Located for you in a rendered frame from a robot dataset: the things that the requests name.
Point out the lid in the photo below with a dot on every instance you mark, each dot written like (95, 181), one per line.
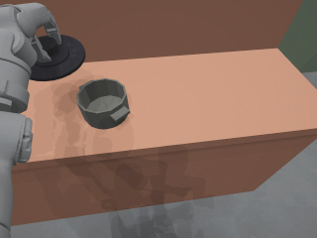
(70, 57)

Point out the robot left upper arm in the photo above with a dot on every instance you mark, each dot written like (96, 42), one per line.
(16, 139)

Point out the robot left forearm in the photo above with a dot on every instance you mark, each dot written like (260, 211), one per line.
(17, 56)

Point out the knob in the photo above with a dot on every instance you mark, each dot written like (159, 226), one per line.
(49, 45)

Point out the table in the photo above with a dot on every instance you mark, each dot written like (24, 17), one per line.
(215, 107)

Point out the pot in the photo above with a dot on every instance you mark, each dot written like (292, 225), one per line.
(103, 103)

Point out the left robot hand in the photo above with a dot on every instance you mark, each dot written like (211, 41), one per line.
(42, 17)

